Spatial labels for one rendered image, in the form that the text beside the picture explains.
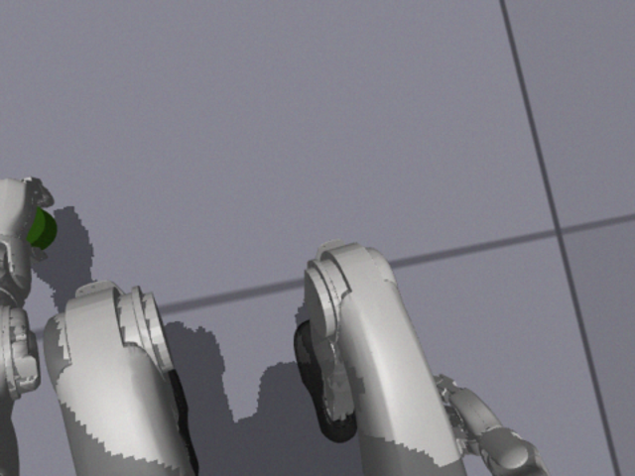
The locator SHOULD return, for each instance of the left robot arm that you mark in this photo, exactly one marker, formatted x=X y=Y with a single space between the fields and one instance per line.
x=19 y=356

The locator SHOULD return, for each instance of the left robot foot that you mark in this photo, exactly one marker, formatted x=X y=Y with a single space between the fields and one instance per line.
x=183 y=419

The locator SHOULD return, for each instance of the left robot hand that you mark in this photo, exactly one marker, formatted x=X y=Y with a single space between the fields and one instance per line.
x=18 y=207

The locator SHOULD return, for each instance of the right robot arm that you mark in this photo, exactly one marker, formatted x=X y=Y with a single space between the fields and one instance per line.
x=505 y=453

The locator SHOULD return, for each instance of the right robot hand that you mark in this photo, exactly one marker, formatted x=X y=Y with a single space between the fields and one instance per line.
x=469 y=416

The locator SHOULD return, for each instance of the right robot foot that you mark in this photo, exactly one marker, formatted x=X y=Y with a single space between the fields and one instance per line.
x=339 y=430

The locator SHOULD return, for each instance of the tin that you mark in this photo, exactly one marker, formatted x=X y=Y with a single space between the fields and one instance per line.
x=43 y=231

